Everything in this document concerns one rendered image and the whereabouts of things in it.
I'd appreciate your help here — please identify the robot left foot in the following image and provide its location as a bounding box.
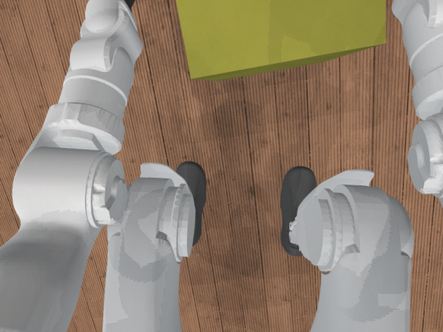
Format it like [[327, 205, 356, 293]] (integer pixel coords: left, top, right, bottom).
[[176, 161, 206, 246]]

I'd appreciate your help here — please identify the carton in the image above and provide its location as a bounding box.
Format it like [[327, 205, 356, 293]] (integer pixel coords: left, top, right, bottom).
[[176, 0, 386, 81]]

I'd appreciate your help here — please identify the right robot forearm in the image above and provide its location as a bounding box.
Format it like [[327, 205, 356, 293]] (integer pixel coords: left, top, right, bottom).
[[392, 0, 443, 120]]

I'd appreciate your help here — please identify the robot left upper arm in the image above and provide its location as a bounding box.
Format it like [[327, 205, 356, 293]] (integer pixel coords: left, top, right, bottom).
[[0, 147, 127, 332]]

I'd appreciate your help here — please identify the right robot shin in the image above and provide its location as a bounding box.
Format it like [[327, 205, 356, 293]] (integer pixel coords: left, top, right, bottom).
[[289, 169, 414, 260]]

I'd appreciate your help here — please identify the left robot forearm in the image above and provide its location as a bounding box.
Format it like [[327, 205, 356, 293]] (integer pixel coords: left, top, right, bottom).
[[12, 0, 143, 212]]

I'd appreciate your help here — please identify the robot right upper arm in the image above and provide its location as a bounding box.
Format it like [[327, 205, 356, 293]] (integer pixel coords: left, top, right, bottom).
[[407, 113, 443, 207]]

